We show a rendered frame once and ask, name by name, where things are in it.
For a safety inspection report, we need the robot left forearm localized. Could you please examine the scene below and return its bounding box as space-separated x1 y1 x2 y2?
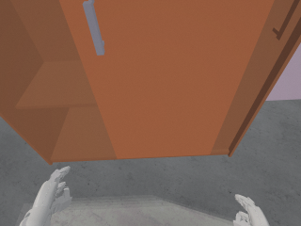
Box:
19 206 52 226

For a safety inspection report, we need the robot left hand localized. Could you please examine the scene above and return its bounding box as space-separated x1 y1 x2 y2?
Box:
32 166 72 214

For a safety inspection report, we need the wardrobe door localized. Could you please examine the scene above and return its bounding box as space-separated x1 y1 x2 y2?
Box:
59 0 275 159
212 0 301 150

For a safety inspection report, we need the handle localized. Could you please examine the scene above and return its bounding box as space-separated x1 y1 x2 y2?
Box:
276 0 301 40
82 0 105 56

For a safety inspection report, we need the robot right hand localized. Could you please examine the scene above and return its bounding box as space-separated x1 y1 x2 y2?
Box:
233 194 270 226

